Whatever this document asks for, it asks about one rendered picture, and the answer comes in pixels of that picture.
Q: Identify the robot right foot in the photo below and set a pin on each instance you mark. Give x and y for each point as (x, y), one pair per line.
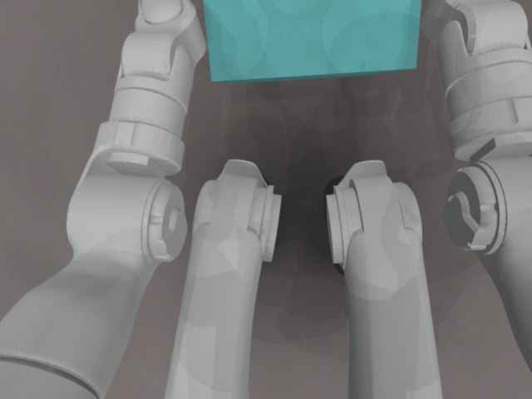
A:
(329, 191)

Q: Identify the robot right shin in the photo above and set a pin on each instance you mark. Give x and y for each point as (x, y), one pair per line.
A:
(409, 207)

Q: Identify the left robot forearm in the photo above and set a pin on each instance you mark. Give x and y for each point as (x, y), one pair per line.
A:
(152, 94)

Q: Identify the carton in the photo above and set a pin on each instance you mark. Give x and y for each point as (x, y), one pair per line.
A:
(283, 40)

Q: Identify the robot right upper arm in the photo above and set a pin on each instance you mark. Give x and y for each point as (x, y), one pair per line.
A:
(489, 211)

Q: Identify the right robot forearm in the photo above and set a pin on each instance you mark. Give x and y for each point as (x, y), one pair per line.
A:
(484, 56)

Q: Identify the robot left upper arm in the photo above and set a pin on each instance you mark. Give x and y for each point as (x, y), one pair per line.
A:
(65, 338)

